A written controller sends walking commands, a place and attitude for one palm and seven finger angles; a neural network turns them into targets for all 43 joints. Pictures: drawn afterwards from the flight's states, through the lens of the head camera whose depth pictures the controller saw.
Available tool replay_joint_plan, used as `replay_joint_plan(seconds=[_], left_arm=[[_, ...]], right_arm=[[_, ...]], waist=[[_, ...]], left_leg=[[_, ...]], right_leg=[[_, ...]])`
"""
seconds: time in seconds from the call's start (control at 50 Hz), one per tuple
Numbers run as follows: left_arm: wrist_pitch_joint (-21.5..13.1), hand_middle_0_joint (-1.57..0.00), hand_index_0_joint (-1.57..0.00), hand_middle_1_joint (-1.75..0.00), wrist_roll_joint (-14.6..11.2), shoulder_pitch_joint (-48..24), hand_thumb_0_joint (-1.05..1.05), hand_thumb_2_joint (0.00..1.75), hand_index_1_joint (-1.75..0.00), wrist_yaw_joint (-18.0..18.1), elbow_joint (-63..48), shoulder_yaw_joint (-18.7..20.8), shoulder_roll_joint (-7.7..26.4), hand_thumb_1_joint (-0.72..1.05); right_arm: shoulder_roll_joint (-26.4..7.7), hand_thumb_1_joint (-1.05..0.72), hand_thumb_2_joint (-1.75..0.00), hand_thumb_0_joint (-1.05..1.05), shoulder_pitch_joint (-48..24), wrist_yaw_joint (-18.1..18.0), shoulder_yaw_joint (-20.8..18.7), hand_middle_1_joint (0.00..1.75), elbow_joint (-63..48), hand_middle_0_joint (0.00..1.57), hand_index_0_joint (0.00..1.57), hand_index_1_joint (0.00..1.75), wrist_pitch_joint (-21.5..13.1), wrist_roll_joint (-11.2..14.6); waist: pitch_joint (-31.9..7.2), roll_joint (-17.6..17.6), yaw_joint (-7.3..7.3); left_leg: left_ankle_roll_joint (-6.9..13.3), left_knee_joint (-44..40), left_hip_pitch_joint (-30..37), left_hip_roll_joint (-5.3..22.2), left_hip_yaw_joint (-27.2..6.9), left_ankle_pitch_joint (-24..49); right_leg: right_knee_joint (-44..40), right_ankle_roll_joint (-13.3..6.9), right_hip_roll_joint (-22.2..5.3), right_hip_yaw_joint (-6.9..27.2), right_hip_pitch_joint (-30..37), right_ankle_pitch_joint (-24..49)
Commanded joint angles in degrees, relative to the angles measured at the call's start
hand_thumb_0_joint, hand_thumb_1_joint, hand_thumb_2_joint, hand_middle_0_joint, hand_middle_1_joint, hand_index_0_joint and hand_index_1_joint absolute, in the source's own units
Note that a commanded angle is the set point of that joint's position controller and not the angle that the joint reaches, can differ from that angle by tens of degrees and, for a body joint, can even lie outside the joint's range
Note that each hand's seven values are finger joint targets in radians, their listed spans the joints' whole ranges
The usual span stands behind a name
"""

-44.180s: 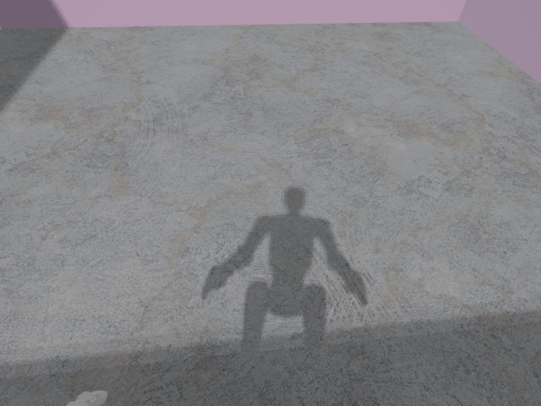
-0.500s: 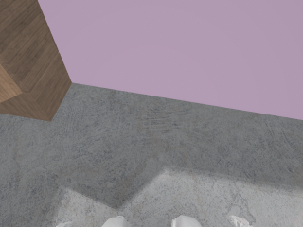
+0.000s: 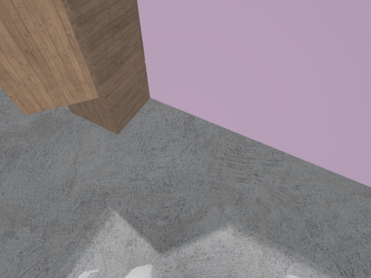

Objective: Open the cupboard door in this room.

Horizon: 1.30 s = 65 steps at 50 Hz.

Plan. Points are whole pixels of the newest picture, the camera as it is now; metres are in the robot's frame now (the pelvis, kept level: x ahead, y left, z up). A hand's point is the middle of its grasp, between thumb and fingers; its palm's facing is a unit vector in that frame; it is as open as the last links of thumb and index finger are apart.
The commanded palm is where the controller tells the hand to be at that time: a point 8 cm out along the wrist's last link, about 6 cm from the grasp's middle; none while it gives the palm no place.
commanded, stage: turn to face it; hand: left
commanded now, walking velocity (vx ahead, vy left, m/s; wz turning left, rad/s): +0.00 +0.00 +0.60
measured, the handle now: out of the picture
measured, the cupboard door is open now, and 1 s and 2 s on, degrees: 50 50 50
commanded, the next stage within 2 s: take the last steps up to it in 0.64 s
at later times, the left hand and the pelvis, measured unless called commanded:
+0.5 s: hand out of the picture +0.05 +0.20 -0.16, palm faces +0.27 -0.92 -0.29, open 7.4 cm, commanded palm none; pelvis +0.02 -0.02 -0.01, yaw +16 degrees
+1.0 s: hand out of the picture +0.00 +0.20 -0.17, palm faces +0.46 -0.86 -0.23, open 7.4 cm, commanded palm none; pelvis +0.03 -0.01 -0.01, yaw +25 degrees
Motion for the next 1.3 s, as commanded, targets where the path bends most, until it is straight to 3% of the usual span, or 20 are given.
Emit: replay_joint_plan(seconds=[0.0, 0.04, 0.16, 0.34, 0.36, 0.4, 0.46, 0.58, 0.64, 0.68, 0.7, 0.92, 0.94, 0.96, 1.0, 1.08, 1.2, 1.24, 1.26, 1.28], left_arm=[[-0.7, -0.2, -0.2, -0.3, -1.0, 1.6, 0.0, 0.9, -0.3, 0.2, -2.7, 4.2, 12.9, 0.9], [0.1, -0.2, -0.2, -0.3, -1.2, -2.2, 0.0, 0.9, -0.3, -0.2, -7.1, 2.4, 7.5, 0.9], [1.4, -0.2, -0.2, -0.3, -0.9, -2.3, 0.0, 0.9, -0.3, -0.7, -3.0, 3.1, 7.1, 0.9], [0.2, -0.2, -0.2, -0.3, -1.2, 2.2, 0.0, 0.9, -0.3, -0.3, -2.3, 2.8, 6.9, 0.9], [-0.4, -0.2, -0.2, -0.3, -1.1, 4.1, 0.0, 0.9, -0.3, 0.1, -1.9, 3.3, 8.7, 0.9], [-0.9, -0.2, -0.2, -0.3, 0.1, 5.1, 0.0, 0.9, -0.3, 0.6, -2.2, 4.6, 16.2, 0.9], [-1.1, -0.2, -0.2, -0.3, -0.5, 0.3, 0.0, 0.9, -0.3, 1.1, -2.6, 3.1, 10.6, 0.9], [-1.3, -0.2, -0.2, -0.3, 0.0, 4.2, 0.0, 0.9, -0.3, 0.8, -0.1, 3.4, 12.2, 0.9], [-0.9, -0.2, -0.2, -0.3, -0.9, 3.1, 0.0, 0.9, -0.3, 0.5, 0.9, 3.5, 11.6, 0.9], [-0.1, -0.2, -0.2, -0.3, -1.8, 3.2, 0.0, 0.9, -0.3, 0.1, -1.4, 1.9, 5.8, 0.9], [0.6, -0.2, -0.2, -0.3, -1.1, 0.0, 0.0, 0.9, -0.3, 0.4, -1.8, 1.6, 6.6, 0.9], [-1.1, -0.2, -0.2, -0.3, -0.6, 6.6, 0.0, 0.9, -0.3, -2.1, 4.0, 2.6, 4.0, 0.9], [-1.6, -0.2, -0.2, -0.3, -0.2, 10.7, 0.0, 0.9, -0.3, -1.7, 5.2, 3.3, 6.0, 0.9], [-1.9, -0.2, -0.2, -0.3, 0.6, 14.0, 0.0, 0.9, -0.3, -1.0, 5.6, 4.6, 11.3, 0.9], [-2.4, -0.2, -0.2, -0.3, -0.4, 12.0, 0.0, 0.9, -0.3, -0.3, 4.3, 4.9, 13.5, 0.9], [-4.2, -0.2, -0.2, -0.3, -0.4, 4.7, 0.0, 0.9, -0.3, -0.3, 4.2, 3.3, 8.2, 0.9], [-4.2, -0.2, -0.2, -0.3, 0.1, 10.3, 0.0, 0.9, -0.3, -0.7, 8.5, 3.8, 10.8, 0.9], [-3.7, -0.2, -0.2, -0.3, -0.1, 9.1, 0.0, 0.9, -0.3, -0.8, 8.7, 4.0, 11.0, 0.9], [-3.5, -0.2, -0.2, -0.3, -0.3, 8.6, 0.0, 0.9, -0.3, -1.0, 8.6, 3.7, 10.1, 0.9], [-3.2, -0.2, -0.2, -0.3, -0.6, 9.1, 0.0, 0.9, -0.3, -1.4, 7.4, 3.1, 6.9, 0.9]], right_arm=[[-6.0, -0.9, -0.9, 0.0, 2.9, 0.0, -1.0, 0.3, -4.6, 0.2, 0.2, 0.3, -2.6, -0.3], [-16.7, -0.9, -0.9, 0.0, 11.4, -1.1, -3.6, 0.3, -3.2, 0.2, 0.2, 0.3, -2.8, -0.8], [-10.9, -0.9, -0.9, 0.0, 1.5, -2.7, -1.8, 0.3, -4.6, 0.2, 0.2, 0.3, -3.3, -1.0], [-10.2, -0.9, -0.9, 0.0, 0.3, -2.2, -2.4, 0.3, -4.5, 0.2, 0.2, 0.3, -2.4, -0.7], [-8.7, -0.9, -0.9, 0.0, 0.1, -2.1, -2.1, 0.3, -4.9, 0.2, 0.2, 0.3, -2.4, -0.3], [-4.4, -0.9, -0.9, 0.0, -0.1, -1.4, -1.5, 0.3, -7.0, 0.2, 0.2, 0.3, -2.4, 0.0], [-5.0, -0.9, -0.9, 0.0, -0.7, -1.2, -1.5, 0.3, -4.6, 0.2, 0.2, 0.3, -1.4, -0.4], [-1.2, -0.9, -0.9, 0.0, -2.9, -0.7, 0.3, 0.3, -3.2, 0.2, 0.2, 0.3, -2.1, 0.2], [-2.8, -0.9, -0.9, 0.0, 2.1, -1.1, 0.4, 0.3, -1.2, 0.2, 0.2, 0.3, -3.0, -0.1], [-11.9, -0.9, -0.9, 0.0, 6.7, -1.7, -1.4, 0.3, -0.9, 0.2, 0.2, 0.3, -3.6, -1.0], [-12.5, -0.9, -0.9, 0.0, 7.7, -2.2, -1.4, 0.3, -0.4, 0.2, 0.2, 0.3, -3.2, -1.2], [-8.1, -0.9, -0.9, 0.0, 1.7, -2.6, -0.6, 0.3, -0.2, 0.2, 0.2, 0.3, -3.9, -0.9], [-6.1, -0.9, -0.9, 0.0, 0.7, -2.2, -0.5, 0.3, -0.7, 0.2, 0.2, 0.3, -3.9, -0.5], [-2.1, -0.9, -0.9, 0.0, 0.2, -1.7, 0.2, 0.3, -2.6, 0.2, 0.2, 0.3, -4.1, 0.1], [-4.8, -0.9, -0.9, 0.0, -5.3, -0.6, -0.4, 0.3, -5.5, 0.2, 0.2, 0.3, -3.7, -1.2], [-2.9, -0.9, -0.9, 0.0, -1.0, 0.8, -0.6, 0.3, -1.8, 0.2, 0.2, 0.3, -2.8, -1.0], [1.1, -0.9, -0.9, 0.0, -3.2, 1.7, 0.7, 0.3, -2.2, 0.2, 0.2, 0.3, -4.6, -0.4], [0.0, -0.9, -0.9, 0.0, 2.2, 1.2, 0.8, 0.3, -0.6, 0.2, 0.2, 0.3, -5.4, -0.7], [-2.5, -0.9, -0.9, 0.0, 7.9, 0.6, 0.4, 0.3, 1.2, 0.2, 0.2, 0.3, -5.9, -0.8], [-7.9, -0.9, -0.9, 0.0, 16.2, -0.3, -1.1, 0.3, 3.4, 0.2, 0.2, 0.3, -6.4, -1.4]], waist=[[-11.9, -3.1, -1.67], [-14.6, 19.4, -5.7], [-8.7, 12.0, -0.34], [-10.2, 11.1, 1.53], [-10.3, 7.2, 2.56], [-9.3, -12.8, 3.47], [-5.7, -13.8, 0.79], [-7.6, -9.2, 2.57], [-8.8, -5.7, -0.52], [-11.8, 18.3, -2.09], [-10.8, 14.2, -3.32], [-6.5, 9.0, 3.29], [-5.3, 2.4, 5.41], [-4.0, -14.8, 7.24], [0.3, -5.2, 5.87], [1.0, -10.4, 1.3], [-1.9, -7.9, 3.93], [-3.6, -7.8, 1.25], [-6.5, -3.1, -1.35], [-12.0, 8.8, -4.86]], left_leg=[[2.2, -19.9, 14.1, 0.9, -0.9, 16.5], [17.3, -22.5, 25.6, 24.6, -29.8, 51.0], [11.4, -25.4, 10.9, 12.2, -17.6, 26.4], [9.6, -19.7, 4.2, 8.6, -20.7, 25.0], [7.1, -15.8, -0.2, 5.9, -19.0, 20.6], [1.2, 8.8, -10.2, -4.6, -6.1, -9.5], [0.8, 23.3, -11.6, 0.1, -7.3, -4.2], [0.4, -1.7, -1.2, -1.7, 0.2, -1.1], [1.6, -19.4, 11.7, -1.1, -0.7, 13.8], [12.9, -24.1, 21.5, 20.3, -25.0, 43.0], [16.4, -24.5, 17.1, 21.8, -25.9, 38.8], [10.4, -24.0, -0.3, 7.2, -16.5, -3.2], [7.7, -16.1, -8.4, 2.7, -12.0, -6.9], [4.1, -0.5, -21.6, -3.6, -4.2, -8.9], [2.9, 17.8, -22.2, 1.1, -8.0, -3.0], [0.8, 16.3, -15.1, 4.7, -5.0, 10.5], [1.3, -8.0, -2.6, 0.8, 3.1, 8.6], [1.9, -15.6, 7.2, -0.9, 5.5, 11.3], [2.5, -19.0, 16.6, -1.5, 6.0, 10.7], [6.2, -20.0, 29.1, 7.8, -6.1, 8.8]], right_leg=[[7.7, -1.9, -10.3, 2.7, 0.9, 29.2], [30.2, 3.6, 1.1, 4.1, -22.3, -21.1], [30.9, 2.9, 2.1, 9.8, -17.7, -5.3], [-0.5, 1.5, 7.3, 6.9, 1.9, 2.3], [-8.0, 0.7, 4.2, 9.8, 7.9, 5.6], [-16.4, -10.3, -19.9, 30.6, 8.2, 12.6], [-11.6, -10.8, -12.6, 19.4, 4.0, 25.8], [-6.5, -8.4, -10.0, 11.5, 7.7, 37.1], [0.2, -3.7, -8.0, 8.6, 1.8, 29.0], [16.8, 2.9, 1.6, 3.4, -14.3, -13.8], [24.0, 2.1, 2.1, 7.3, -13.3, -18.7], [-1.1, -0.6, 6.9, 3.4, 6.4, -3.2], [-9.3, -1.7, 2.8, 8.2, 14.3, -6.4], [-20.1, -7.3, -13.1, 29.1, 20.5, -20.5], [-27.0, -13.5, -23.0, 40.4, 8.1, -27.5], [-24.5, -6.9, -13.2, 16.4, 1.3, -6.4], [-17.5, -6.0, -11.5, 8.0, 4.7, 7.9], [-12.4, -4.6, -9.6, 5.6, 1.6, 8.8], [-4.3, -3.3, -7.4, 3.1, -1.7, 11.1], [11.2, -0.8, -2.6, -1.0, -11.1, 5.3]])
